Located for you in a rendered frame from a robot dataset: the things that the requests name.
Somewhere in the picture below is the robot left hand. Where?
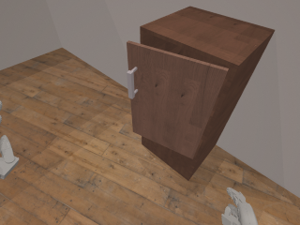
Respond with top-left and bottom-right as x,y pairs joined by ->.
0,100 -> 19,180

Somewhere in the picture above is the cupboard door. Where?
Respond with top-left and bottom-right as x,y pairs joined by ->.
127,40 -> 229,159

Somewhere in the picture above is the robot right hand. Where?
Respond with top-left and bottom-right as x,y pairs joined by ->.
221,187 -> 259,225

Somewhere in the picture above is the handle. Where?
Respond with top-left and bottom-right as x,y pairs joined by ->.
127,67 -> 139,99

